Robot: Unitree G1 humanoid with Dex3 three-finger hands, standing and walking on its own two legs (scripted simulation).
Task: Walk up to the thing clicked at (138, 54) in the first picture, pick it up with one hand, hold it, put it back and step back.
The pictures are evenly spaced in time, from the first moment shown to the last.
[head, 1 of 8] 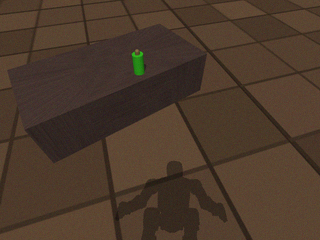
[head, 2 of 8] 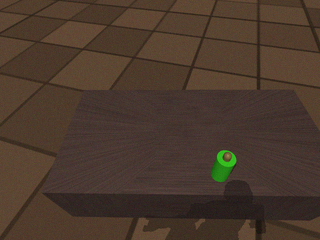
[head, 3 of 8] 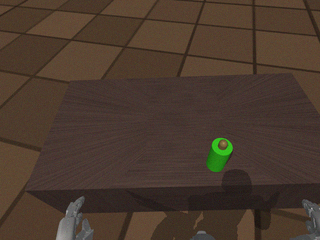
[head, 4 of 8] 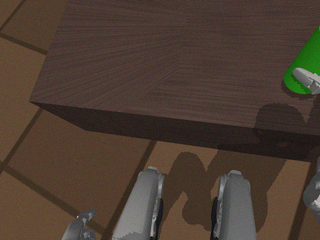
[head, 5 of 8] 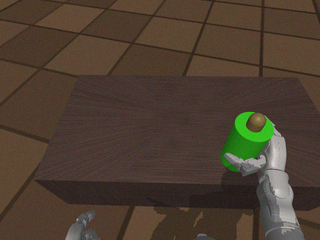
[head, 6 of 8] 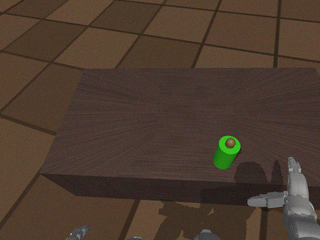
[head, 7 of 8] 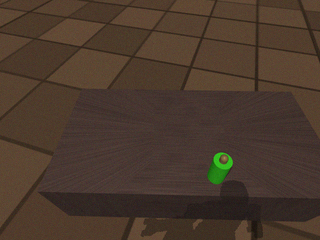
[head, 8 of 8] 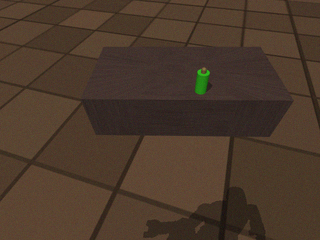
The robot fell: no
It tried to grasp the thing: yes
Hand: right
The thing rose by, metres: 0.34
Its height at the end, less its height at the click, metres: +0.00
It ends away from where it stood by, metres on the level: 0.01
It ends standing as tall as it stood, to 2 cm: yes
